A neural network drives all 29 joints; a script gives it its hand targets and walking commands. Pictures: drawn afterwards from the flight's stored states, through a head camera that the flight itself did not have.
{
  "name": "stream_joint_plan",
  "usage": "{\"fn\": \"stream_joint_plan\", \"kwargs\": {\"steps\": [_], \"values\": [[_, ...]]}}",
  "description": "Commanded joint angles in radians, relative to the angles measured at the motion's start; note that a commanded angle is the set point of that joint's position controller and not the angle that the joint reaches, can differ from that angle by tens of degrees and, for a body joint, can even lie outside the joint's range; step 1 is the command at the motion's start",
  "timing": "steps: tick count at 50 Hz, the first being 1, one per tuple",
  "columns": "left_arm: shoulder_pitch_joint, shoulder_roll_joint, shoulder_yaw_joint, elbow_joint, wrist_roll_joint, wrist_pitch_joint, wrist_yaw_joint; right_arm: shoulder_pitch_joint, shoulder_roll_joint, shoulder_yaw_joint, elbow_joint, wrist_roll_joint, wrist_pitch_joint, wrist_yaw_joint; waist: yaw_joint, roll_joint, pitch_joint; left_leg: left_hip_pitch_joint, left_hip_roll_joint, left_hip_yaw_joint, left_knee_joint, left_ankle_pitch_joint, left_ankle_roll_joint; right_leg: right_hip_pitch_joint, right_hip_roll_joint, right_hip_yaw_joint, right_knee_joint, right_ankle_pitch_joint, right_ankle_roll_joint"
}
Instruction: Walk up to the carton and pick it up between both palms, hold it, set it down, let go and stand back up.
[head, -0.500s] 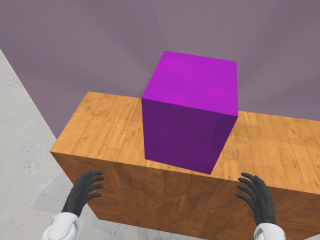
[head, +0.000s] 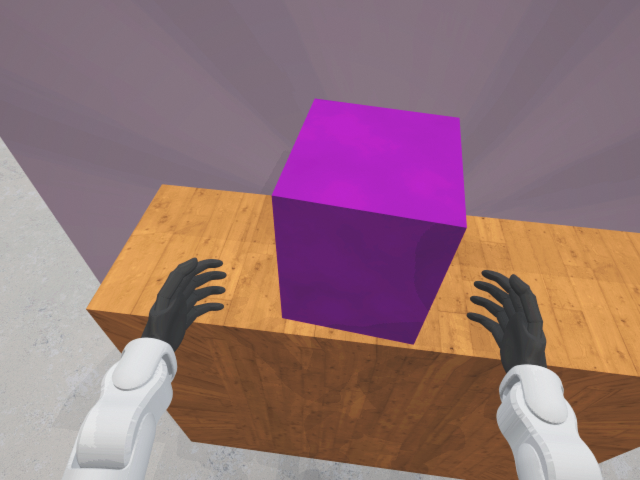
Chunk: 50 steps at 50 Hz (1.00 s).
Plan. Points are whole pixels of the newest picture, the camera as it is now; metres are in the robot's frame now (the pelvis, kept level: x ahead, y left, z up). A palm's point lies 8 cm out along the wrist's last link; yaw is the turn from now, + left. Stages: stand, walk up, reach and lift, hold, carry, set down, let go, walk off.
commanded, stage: reach and lift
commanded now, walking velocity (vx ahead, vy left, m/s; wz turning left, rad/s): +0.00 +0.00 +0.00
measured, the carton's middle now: (365, 224) +0.43 -0.02 +0.08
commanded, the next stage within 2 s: none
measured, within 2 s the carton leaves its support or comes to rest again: neither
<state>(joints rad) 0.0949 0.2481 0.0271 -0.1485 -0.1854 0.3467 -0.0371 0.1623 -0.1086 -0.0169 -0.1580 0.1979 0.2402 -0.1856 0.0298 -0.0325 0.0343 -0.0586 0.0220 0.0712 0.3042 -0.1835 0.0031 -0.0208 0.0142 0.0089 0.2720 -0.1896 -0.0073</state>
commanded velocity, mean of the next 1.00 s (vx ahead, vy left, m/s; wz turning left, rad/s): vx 0.00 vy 0.00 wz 0.00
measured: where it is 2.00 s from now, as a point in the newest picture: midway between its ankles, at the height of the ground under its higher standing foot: outside the picture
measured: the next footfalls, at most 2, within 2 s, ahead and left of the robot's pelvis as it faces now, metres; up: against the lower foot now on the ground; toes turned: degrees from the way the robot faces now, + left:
none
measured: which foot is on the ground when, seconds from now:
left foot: down 0.00-1.00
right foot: down 0.00-1.00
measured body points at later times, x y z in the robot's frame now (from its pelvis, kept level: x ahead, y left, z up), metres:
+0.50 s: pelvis -0.01 +0.00 +0.00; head +0.00 +0.01 +0.45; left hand +0.33 +0.20 +0.13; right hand +0.31 -0.20 +0.14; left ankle -0.01 +0.11 -0.75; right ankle -0.02 -0.12 -0.75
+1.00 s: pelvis -0.02 +0.00 +0.00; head -0.02 +0.02 +0.45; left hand +0.40 +0.19 +0.19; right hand +0.37 -0.19 +0.19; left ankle -0.01 +0.11 -0.75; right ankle -0.02 -0.12 -0.75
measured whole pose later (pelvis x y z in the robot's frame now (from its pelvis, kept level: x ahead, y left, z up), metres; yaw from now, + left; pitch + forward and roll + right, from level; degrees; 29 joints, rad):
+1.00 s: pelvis -0.02 +0.00 +0.00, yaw +0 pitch +0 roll -1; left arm -0.71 0.34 0.14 0.31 -0.15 0.67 -0.01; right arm -0.67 -0.23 -0.01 0.36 0.39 0.46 -0.25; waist -0.07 -0.04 -0.03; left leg -0.18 0.03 0.06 0.35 -0.17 0.00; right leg -0.14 0.03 0.01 0.31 -0.17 -0.01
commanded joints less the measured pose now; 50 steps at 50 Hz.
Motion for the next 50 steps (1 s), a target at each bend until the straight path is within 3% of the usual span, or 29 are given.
{"fn": "stream_joint_plan", "kwargs": {"steps": [1,7,12,21,26,30,38,43,46,50], "values": [[-0.18,0.074,0.051,-0.179,0.01,0.016,0.0,-0.163,-0.082,-0.022,-0.153,0.018,-0.009,-0.004,-0.013,0.068,-0.122,0.128,0.009,-0.043,-0.008,0.267,-0.034,-0.075,-0.008,0.025,-0.048,0.195,0.001],[-0.252,0.087,0.088,-0.224,0.004,0.105,-0.01,-0.25,-0.125,-0.02,-0.186,0.061,0.032,-0.029,-0.029,0.044,-0.181,0.14,-0.005,-0.037,0.014,0.336,-0.036,-0.028,-0.001,0.026,-0.019,0.347,0.024],[-0.335,0.077,0.1,-0.237,0.003,0.18,-0.012,-0.333,-0.161,-0.026,-0.16,0.094,0.074,-0.041,-0.046,0.054,-0.194,0.158,-0.002,-0.039,0.022,0.377,-0.044,-0.034,0.012,0.017,-0.016,0.373,0.018],[-0.532,0.112,0.164,-0.183,0.025,0.271,-0.017,-0.533,-0.179,-0.018,-0.126,0.13,0.133,-0.063,-0.055,0.048,-0.239,0.107,-0.015,-0.022,0.008,0.281,-0.025,-0.016,0.009,0.02,0.008,0.378,0.032],[-0.667,0.131,0.171,-0.096,0.025,0.292,-0.011,-0.662,-0.181,-0.018,-0.048,0.138,0.157,-0.067,-0.062,0.048,-0.256,0.076,-0.012,-0.016,-0.003,0.208,-0.012,-0.024,0.008,0.019,0.016,0.341,0.03],[-0.803,0.148,0.157,0.018,0.018,0.301,-0.003,-0.79,-0.182,-0.039,0.066,0.131,0.176,-0.066,-0.075,0.053,-0.273,0.039,-0.005,-0.017,-0.015,0.115,-0.002,-0.056,0.008,0.014,0.016,0.24,0.022],[-0.962,0.188,0.164,0.13,0.032,0.33,0.009,-0.974,-0.211,-0.031,0.177,0.171,0.187,-0.073,-0.089,0.043,-0.366,0.067,-0.015,-0.016,0.017,0.184,-0.003,-0.04,0.022,0.001,0.032,0.323,0.037],[-1.111,0.203,0.149,0.274,0.032,0.31,0.019,-1.112,-0.197,-0.036,0.309,0.167,0.195,-0.066,-0.091,0.047,-0.345,0.015,-0.01,-0.017,-0.004,0.091,0.009,-0.072,0.02,0.0,0.025,0.226,0.029],[-1.17,0.215,0.135,0.263,0.03,0.291,0.031,-1.156,-0.229,-0.048,0.345,0.183,0.185,-0.06,-0.106,0.086,-0.429,0.071,-0.009,-0.029,0.029,0.191,-0.012,-0.055,0.028,-0.009,0.036,0.306,0.025],[-1.249,0.238,0.136,0.338,0.034,0.293,0.033,-1.246,-0.257,-0.038,0.427,0.204,0.18,-0.06,-0.11,0.087,-0.45,0.101,-0.012,-0.033,0.054,0.253,-0.021,-0.061,0.035,-0.018,0.037,0.377,0.036]]}}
